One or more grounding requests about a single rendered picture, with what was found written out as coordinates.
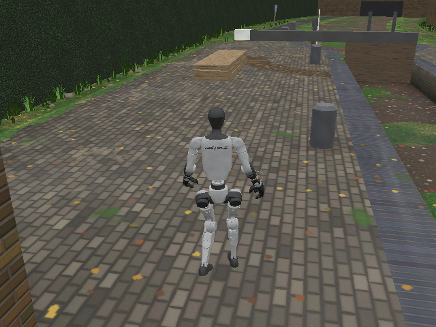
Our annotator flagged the left robot thigh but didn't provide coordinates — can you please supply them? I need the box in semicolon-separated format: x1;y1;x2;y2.
196;190;217;232

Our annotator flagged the humanoid robot head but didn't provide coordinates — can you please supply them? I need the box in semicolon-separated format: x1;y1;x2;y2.
205;107;228;140

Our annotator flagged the robot left forearm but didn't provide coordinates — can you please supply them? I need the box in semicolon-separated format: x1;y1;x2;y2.
183;163;193;181

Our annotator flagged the right robot upper arm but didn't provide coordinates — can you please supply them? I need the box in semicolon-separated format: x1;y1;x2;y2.
231;137;252;174

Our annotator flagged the robot left hand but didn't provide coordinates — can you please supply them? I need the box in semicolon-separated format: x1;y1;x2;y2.
183;177;198;188

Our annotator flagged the robot right hand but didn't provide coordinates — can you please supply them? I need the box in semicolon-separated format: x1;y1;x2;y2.
249;183;264;199

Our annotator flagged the robot right forearm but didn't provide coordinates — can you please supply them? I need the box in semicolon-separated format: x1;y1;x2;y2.
246;163;262;187

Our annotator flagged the left robot upper arm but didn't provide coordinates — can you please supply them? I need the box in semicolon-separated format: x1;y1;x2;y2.
185;137;203;173

